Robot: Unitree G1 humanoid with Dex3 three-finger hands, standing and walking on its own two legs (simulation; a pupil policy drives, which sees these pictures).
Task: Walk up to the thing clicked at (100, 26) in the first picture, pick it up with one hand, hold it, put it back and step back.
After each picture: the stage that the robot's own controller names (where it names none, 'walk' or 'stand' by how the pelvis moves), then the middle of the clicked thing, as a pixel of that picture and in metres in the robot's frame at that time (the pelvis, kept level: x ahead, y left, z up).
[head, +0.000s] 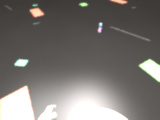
stand; (100, 27) +2.23 -0.10 -0.66
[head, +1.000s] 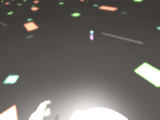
walk; (91, 35) +2.09 +0.19 -0.63
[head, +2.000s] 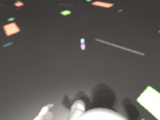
walk; (82, 44) +1.46 +0.35 -0.65
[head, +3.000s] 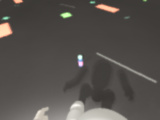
walk; (80, 61) +0.96 +0.30 -0.65
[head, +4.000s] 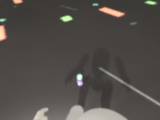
walk; (79, 80) +0.58 +0.21 -0.63
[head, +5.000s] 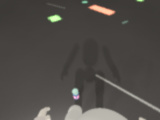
stand; (75, 94) +0.35 +0.19 -0.63
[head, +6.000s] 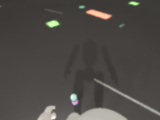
stand; (74, 99) +0.32 +0.21 -0.66
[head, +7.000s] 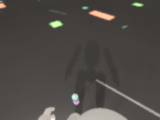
stand; (75, 99) +0.33 +0.20 -0.66
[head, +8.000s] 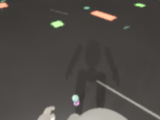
stand; (76, 100) +0.32 +0.19 -0.66
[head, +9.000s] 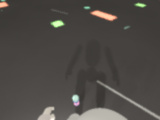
stand; (76, 100) +0.31 +0.19 -0.66
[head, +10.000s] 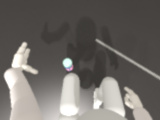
go down; (68, 65) +0.39 +0.20 -0.34
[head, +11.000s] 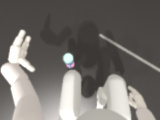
go down; (69, 61) +0.41 +0.20 -0.27
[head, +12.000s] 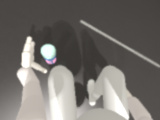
close in; (50, 56) +0.39 +0.24 -0.16
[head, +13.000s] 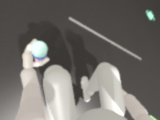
close; (40, 55) +0.40 +0.26 -0.16
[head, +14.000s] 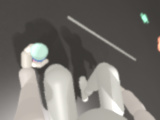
lift; (39, 56) +0.38 +0.26 -0.16
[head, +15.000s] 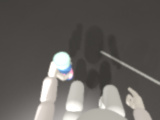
lift; (65, 68) +0.32 +0.19 +0.02
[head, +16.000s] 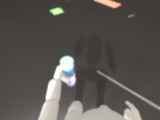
hold; (69, 73) +0.31 +0.17 +0.02
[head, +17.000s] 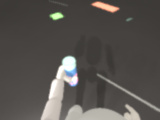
hold; (71, 73) +0.32 +0.16 +0.03
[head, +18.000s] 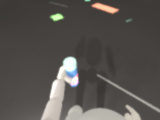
crouch; (72, 73) +0.32 +0.15 +0.03
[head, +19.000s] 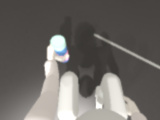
crouch; (61, 51) +0.44 +0.20 -0.06
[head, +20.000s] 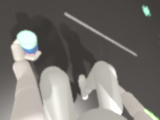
lower; (30, 49) +0.43 +0.28 -0.16
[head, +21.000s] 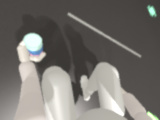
lower; (35, 50) +0.42 +0.27 -0.16
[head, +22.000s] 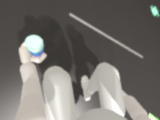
lower; (37, 51) +0.41 +0.27 -0.16
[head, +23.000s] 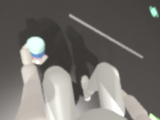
lower; (38, 53) +0.40 +0.27 -0.16
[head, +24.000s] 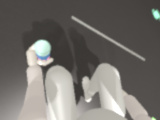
open; (43, 55) +0.40 +0.25 -0.16
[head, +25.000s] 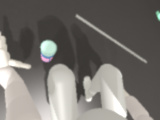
stand; (47, 53) +0.39 +0.24 -0.16
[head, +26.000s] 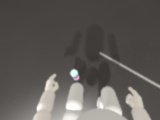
walk; (75, 75) +0.38 +0.19 -0.45
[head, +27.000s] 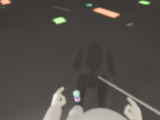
stand; (77, 96) +0.35 +0.17 -0.60
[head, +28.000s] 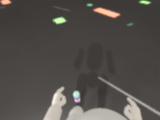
stand; (77, 97) +0.34 +0.17 -0.60
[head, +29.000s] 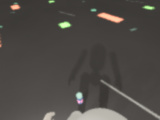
stand; (79, 98) +0.36 +0.16 -0.65
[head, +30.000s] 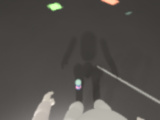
walk; (78, 84) +0.41 +0.13 -0.64
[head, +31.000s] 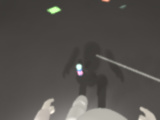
walk; (79, 70) +0.64 +0.24 -0.62
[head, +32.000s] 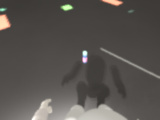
stand; (84, 57) +0.96 +0.17 -0.63
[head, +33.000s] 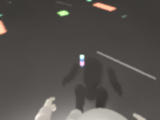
stand; (82, 60) +0.96 +0.20 -0.64
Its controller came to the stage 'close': yes
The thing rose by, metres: 0.69
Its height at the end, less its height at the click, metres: +0.00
